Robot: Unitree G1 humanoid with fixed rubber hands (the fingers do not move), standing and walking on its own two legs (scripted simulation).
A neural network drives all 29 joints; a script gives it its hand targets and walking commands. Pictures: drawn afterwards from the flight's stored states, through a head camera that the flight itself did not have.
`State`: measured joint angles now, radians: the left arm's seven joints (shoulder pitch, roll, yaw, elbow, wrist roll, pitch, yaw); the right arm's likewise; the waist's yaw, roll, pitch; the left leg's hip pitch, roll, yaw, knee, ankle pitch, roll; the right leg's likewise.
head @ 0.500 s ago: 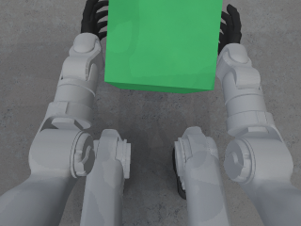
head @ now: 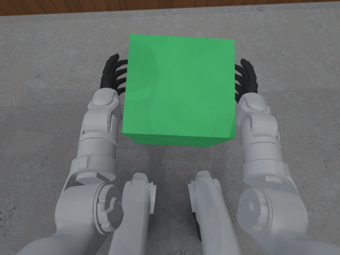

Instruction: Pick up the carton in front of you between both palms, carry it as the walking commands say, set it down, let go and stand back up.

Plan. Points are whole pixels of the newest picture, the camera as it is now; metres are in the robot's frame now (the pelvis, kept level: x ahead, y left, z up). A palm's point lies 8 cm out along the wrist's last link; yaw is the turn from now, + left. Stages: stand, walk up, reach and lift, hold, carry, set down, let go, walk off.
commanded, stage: reach and lift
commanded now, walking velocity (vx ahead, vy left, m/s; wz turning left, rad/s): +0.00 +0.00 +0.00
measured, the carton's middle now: (176, 102) +0.48 -0.02 -0.12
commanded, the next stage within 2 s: none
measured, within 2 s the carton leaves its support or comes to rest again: neither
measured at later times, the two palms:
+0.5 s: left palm (73, 75) +0.44 +0.14 +0.11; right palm (289, 78) +0.43 -0.16 +0.11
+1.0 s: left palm out of the picture +0.39 +0.14 +0.26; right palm out of the picture +0.39 -0.16 +0.26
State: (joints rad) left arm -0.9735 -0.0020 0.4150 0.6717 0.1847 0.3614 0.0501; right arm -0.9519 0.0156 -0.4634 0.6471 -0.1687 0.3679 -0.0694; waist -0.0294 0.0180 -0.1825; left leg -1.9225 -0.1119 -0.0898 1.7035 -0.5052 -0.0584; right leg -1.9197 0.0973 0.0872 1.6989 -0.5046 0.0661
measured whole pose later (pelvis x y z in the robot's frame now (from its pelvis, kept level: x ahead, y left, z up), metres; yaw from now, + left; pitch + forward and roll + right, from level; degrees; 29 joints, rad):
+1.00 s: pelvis +0.10 -0.01 +0.25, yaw +0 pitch +5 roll +0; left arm -0.23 -0.14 0.25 0.41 0.19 0.47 0.03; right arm -0.23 0.14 -0.26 0.41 -0.18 0.48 -0.05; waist 0.01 0.00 -0.13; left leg -0.36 -0.05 -0.15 0.56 -0.28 -0.02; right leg -0.36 0.06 0.14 0.56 -0.28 0.01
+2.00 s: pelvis +0.10 -0.01 +0.27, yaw +0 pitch -4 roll +0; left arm -0.21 -0.14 0.19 0.24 0.25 0.68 -0.01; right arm -0.21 0.14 -0.20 0.25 -0.24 0.68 -0.01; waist 0.00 0.00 -0.02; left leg -0.07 -0.04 -0.15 0.35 -0.21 -0.01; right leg -0.08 0.04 0.13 0.36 -0.21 0.01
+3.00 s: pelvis +0.17 +0.01 +0.25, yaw -1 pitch +4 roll +0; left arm -0.21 -0.07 0.12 -0.11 0.11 1.08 0.07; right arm -0.25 0.12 -0.12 -0.05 -0.13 1.07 -0.09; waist 0.00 0.02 -0.21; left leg -0.21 0.02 0.01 0.54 -0.40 -0.01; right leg -0.32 -0.03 -0.05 0.67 -0.46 0.01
